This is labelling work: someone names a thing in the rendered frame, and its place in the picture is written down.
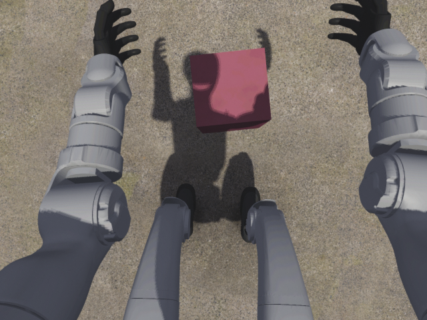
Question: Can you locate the robot right upper arm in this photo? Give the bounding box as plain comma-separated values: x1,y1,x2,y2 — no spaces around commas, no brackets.
359,152,427,320

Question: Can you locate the robot left upper arm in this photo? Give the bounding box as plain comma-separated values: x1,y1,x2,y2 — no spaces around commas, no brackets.
0,181,131,320

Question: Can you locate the right robot forearm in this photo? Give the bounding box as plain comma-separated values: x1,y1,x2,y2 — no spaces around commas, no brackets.
359,29,427,158

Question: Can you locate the left robot thigh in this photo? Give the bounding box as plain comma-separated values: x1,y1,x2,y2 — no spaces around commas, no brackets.
123,203,191,320

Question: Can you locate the left robot foot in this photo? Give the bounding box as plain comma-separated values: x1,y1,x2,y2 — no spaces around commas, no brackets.
176,183,195,236

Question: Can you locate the left robot hand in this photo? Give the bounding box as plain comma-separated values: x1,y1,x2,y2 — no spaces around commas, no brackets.
93,0,141,64

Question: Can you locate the right robot hand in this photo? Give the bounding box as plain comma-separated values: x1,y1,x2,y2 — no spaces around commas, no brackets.
328,0,391,56

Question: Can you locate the left robot forearm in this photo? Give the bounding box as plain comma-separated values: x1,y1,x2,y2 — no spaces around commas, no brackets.
38,53,132,235

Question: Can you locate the carton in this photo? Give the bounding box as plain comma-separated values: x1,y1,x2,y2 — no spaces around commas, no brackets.
189,48,272,133

